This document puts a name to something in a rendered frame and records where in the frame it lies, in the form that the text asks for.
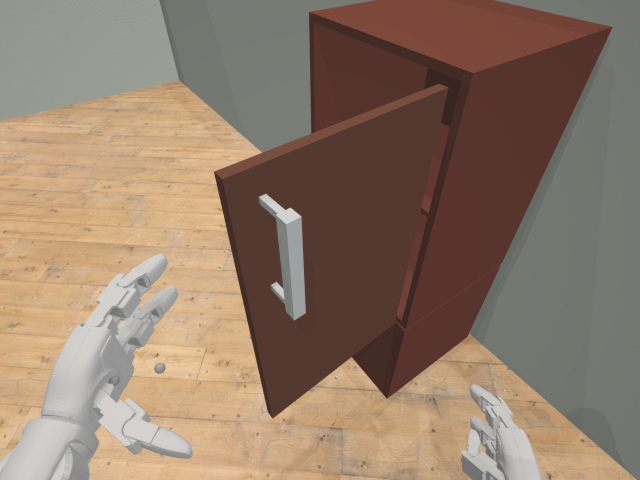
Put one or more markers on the handle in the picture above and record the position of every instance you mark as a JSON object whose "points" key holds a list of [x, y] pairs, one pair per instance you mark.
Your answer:
{"points": [[289, 229]]}

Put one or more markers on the robot right hand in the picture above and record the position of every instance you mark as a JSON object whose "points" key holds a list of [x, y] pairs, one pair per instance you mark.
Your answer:
{"points": [[509, 452]]}

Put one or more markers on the robot left hand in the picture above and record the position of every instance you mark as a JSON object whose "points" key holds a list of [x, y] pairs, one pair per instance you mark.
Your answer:
{"points": [[78, 386]]}

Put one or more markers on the cupboard door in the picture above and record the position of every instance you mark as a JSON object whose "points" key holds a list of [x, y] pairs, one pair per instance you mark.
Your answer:
{"points": [[359, 187]]}

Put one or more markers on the robot left forearm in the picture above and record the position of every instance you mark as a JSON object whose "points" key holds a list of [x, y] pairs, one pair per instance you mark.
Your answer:
{"points": [[51, 448]]}

